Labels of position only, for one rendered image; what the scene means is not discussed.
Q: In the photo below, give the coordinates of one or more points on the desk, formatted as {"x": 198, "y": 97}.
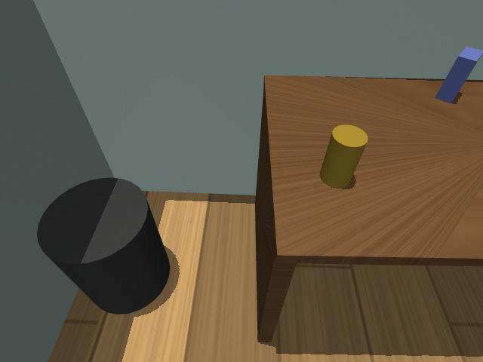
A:
{"x": 415, "y": 198}

